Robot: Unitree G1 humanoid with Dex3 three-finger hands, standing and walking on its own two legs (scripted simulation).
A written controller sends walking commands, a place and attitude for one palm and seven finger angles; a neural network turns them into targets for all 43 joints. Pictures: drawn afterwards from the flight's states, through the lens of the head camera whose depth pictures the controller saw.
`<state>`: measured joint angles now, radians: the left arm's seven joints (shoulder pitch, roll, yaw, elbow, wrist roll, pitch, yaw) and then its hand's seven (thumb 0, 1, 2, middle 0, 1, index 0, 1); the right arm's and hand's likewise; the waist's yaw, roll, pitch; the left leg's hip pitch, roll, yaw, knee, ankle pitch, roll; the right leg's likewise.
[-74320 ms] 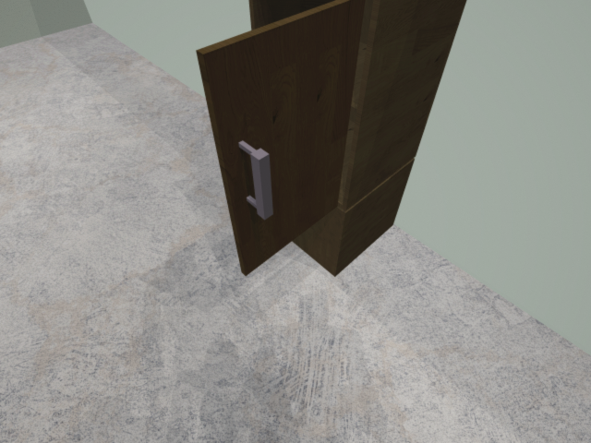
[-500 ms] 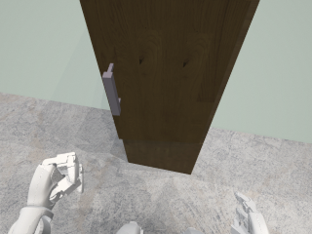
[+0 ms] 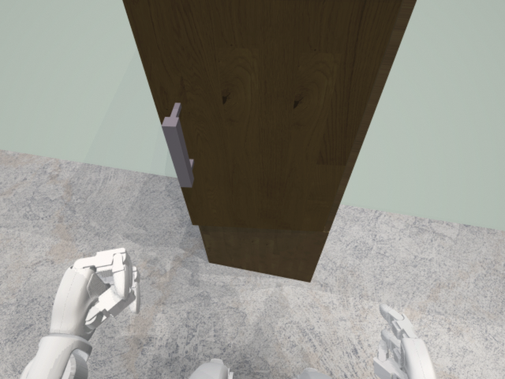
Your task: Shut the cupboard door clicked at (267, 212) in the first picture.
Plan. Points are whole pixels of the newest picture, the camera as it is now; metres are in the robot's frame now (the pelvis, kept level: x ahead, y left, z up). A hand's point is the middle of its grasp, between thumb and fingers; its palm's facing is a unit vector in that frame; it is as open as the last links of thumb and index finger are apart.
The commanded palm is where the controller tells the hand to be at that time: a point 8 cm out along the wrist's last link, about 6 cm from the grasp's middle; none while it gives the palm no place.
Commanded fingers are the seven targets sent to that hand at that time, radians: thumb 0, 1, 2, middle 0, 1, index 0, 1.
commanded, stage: bring the fist close to the handle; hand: left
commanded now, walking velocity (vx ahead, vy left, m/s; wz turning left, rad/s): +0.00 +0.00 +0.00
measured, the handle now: (182, 147) +0.51 +0.17 +0.06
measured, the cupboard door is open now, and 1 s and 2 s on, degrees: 8 8 2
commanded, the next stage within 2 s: push the door shut along its arc in 1.34 s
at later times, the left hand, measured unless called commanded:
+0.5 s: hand (173, 234) +0.31 +0.14 +0.07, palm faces -0.02 -1.00 -0.04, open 3.1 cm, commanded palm +0.30 +0.20 +0.07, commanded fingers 0.00 0.90 0.90 -1.30 -1.50 -1.30 -1.50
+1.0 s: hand (194, 183) +0.41 +0.13 +0.07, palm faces +0.00 -1.00 -0.01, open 3.1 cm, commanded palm +0.38 +0.18 +0.07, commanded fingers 0.00 0.90 0.90 -1.30 -1.50 -1.30 -1.50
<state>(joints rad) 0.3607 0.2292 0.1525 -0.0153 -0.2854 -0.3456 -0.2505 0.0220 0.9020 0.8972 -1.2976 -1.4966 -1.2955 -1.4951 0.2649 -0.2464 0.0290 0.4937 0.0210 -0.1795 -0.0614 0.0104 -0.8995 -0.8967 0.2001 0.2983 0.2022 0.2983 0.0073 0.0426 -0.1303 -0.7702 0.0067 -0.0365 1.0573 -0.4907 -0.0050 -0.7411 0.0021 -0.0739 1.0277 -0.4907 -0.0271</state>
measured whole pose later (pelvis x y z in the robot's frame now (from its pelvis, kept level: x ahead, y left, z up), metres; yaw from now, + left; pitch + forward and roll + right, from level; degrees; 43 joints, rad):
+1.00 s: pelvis -0.01 +0.00 +0.00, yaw -1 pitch +15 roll +0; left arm -0.52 0.23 0.20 0.79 -0.15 -0.39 -0.09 0.02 0.90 0.90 -1.30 -1.50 -1.30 -1.50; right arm 0.30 -0.25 0.01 0.63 0.01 -0.07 -0.03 0.01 -0.90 -0.90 0.20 0.30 0.20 0.30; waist -0.07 0.02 -0.12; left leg -0.83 0.01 0.00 1.02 -0.45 -0.01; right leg -0.83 0.01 -0.04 1.02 -0.45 -0.03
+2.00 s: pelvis -0.02 +0.01 -0.01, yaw -1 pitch +19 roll -1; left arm -0.87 0.36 0.23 1.15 -0.13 -0.43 -0.21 0.02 0.90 0.90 -1.32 -1.50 -1.31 -1.50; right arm 0.36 -0.27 0.01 0.67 0.00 -0.03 -0.02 0.00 -0.90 -0.90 0.20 0.30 0.20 0.30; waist -0.12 0.03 -0.12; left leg -0.98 0.01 -0.02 1.10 -0.45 0.00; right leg -0.96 0.00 -0.06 1.07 -0.44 -0.02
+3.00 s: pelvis -0.03 +0.01 -0.01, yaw -3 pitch +20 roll -1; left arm -0.86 0.26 0.28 1.11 -0.05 -0.45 0.04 0.02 0.90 0.90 -1.30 -1.50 -1.30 -1.50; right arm 0.42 -0.26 0.01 0.64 -0.04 -0.02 0.04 0.00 -0.90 -0.90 0.20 0.30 0.20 0.30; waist -0.16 0.04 -0.13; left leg -1.00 0.02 0.01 1.09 -0.44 0.01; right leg -1.00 0.02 -0.02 1.06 -0.42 -0.01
